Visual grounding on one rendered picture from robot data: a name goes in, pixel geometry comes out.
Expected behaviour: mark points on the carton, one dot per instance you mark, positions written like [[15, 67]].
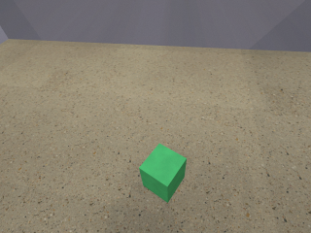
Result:
[[163, 171]]

